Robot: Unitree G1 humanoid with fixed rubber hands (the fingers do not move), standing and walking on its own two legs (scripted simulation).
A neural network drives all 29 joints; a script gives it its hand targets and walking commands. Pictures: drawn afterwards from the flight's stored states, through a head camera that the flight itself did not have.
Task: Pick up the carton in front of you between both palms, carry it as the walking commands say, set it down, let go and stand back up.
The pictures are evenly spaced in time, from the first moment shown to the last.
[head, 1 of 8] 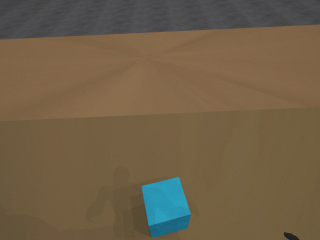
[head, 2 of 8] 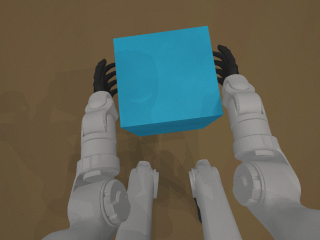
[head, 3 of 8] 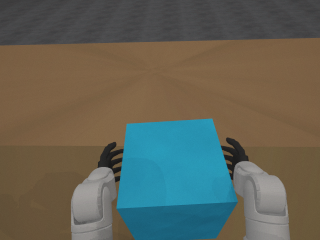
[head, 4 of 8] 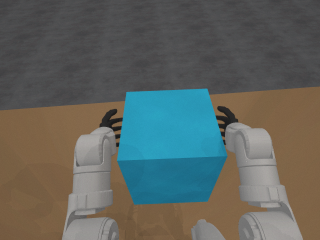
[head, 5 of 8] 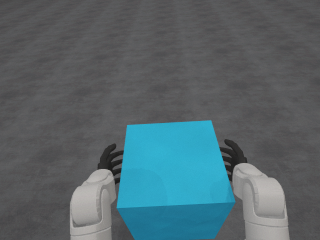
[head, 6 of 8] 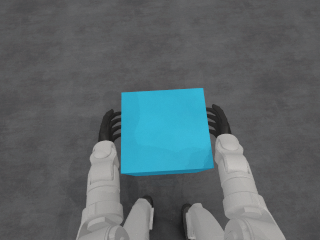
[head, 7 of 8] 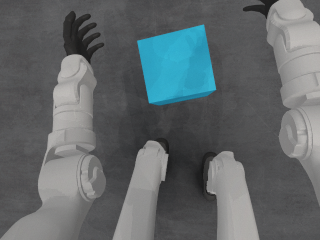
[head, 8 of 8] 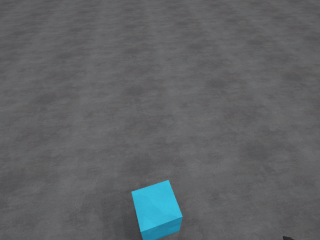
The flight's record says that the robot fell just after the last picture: no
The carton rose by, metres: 0.69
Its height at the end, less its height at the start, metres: -0.50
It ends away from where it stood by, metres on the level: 5.05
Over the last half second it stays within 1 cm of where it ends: yes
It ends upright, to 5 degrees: yes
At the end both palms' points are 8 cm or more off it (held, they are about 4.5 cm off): yes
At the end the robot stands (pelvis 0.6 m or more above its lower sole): yes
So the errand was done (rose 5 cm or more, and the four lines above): yes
